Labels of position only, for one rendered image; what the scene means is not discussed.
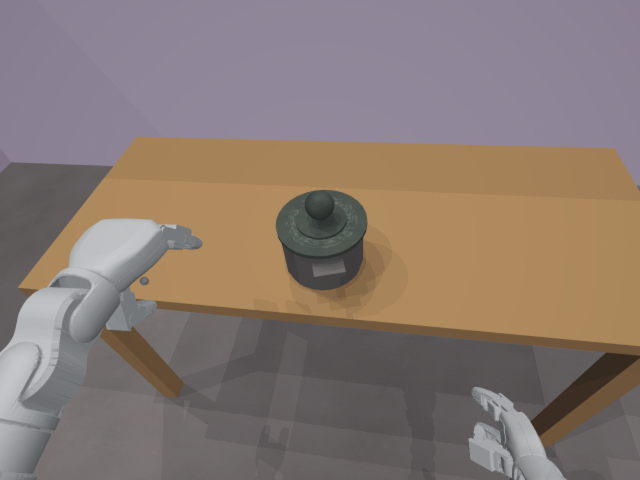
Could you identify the table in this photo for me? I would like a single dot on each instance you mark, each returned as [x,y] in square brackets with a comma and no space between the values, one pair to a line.
[528,245]

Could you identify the knob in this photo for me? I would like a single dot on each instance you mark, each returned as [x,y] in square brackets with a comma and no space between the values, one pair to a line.
[319,205]

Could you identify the left robot forearm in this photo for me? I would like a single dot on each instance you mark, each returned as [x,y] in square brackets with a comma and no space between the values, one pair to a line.
[44,364]

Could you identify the robot right hand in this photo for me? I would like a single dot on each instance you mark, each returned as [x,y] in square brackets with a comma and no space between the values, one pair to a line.
[497,450]

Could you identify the lid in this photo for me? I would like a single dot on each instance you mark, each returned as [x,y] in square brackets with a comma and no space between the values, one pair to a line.
[321,239]

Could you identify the robot left hand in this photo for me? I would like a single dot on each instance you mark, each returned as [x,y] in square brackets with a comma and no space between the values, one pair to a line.
[122,250]

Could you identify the right robot forearm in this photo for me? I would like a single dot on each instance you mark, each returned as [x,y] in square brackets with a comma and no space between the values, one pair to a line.
[534,467]

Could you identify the pot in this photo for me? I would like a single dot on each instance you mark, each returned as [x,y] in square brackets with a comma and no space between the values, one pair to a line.
[325,274]

